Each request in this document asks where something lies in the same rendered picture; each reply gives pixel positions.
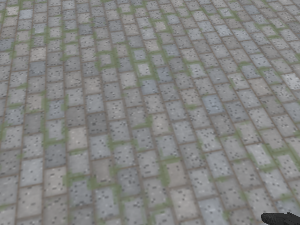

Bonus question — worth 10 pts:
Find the right robot hand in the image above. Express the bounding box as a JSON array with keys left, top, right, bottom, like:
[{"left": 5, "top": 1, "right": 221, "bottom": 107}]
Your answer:
[{"left": 261, "top": 212, "right": 300, "bottom": 225}]

